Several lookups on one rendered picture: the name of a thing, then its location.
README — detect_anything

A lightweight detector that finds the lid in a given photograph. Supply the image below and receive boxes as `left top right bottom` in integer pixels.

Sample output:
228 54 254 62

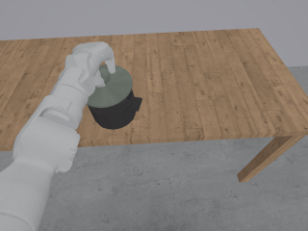
87 64 133 108

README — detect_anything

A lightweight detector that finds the left robot upper arm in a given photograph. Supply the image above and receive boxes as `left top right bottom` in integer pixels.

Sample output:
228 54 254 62
0 116 81 231

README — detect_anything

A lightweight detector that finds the left robot forearm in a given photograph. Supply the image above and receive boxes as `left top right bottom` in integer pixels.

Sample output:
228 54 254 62
13 48 100 159

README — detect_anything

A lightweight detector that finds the pot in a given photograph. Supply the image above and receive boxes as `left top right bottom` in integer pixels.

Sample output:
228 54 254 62
88 90 142 130

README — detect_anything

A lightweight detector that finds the left robot hand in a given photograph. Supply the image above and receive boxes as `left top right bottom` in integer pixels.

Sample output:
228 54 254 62
71 41 116 88

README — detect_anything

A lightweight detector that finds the knob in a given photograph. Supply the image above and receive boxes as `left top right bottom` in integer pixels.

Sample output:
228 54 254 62
99 67 111 84

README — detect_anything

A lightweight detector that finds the table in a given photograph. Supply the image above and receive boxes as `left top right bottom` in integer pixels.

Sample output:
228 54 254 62
0 28 308 183

